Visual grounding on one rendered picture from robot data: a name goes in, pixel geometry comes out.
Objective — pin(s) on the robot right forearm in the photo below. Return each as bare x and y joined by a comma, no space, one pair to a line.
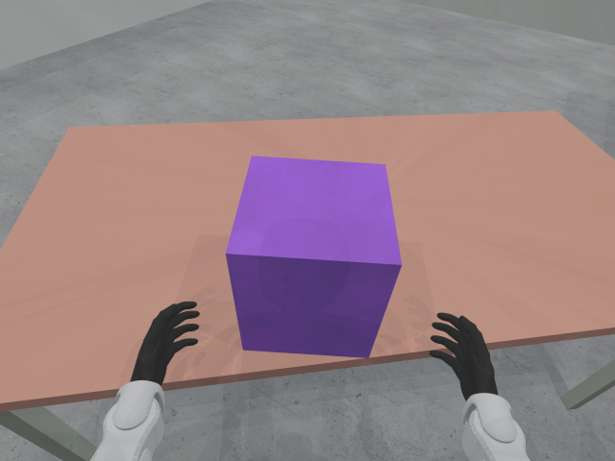
490,432

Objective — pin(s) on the carton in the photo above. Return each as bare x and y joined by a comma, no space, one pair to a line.
313,256

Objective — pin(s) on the right robot hand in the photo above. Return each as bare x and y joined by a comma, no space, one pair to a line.
472,364

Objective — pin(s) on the left robot hand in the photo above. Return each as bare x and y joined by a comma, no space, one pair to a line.
158,348

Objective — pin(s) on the robot left forearm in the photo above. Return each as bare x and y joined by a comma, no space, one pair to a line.
133,427

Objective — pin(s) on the table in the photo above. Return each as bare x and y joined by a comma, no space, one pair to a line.
505,218

